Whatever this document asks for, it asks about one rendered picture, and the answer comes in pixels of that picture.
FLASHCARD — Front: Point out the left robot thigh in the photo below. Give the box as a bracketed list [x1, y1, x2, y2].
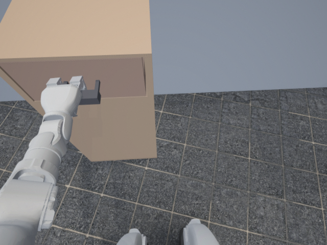
[116, 232, 147, 245]

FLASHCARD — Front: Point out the robot left hand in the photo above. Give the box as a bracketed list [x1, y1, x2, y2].
[41, 76, 87, 117]

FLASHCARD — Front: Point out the robot left forearm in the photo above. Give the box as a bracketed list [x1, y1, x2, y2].
[0, 111, 73, 199]

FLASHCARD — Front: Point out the drawer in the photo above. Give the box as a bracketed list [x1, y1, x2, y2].
[0, 57, 146, 101]

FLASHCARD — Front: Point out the right robot shin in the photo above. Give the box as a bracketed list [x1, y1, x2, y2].
[188, 219, 201, 226]

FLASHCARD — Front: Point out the cabinet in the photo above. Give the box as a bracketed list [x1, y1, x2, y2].
[0, 0, 157, 162]

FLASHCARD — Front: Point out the handle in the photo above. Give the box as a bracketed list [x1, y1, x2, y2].
[63, 80, 101, 105]

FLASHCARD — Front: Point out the robot left upper arm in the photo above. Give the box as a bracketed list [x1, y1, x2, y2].
[0, 179, 59, 245]

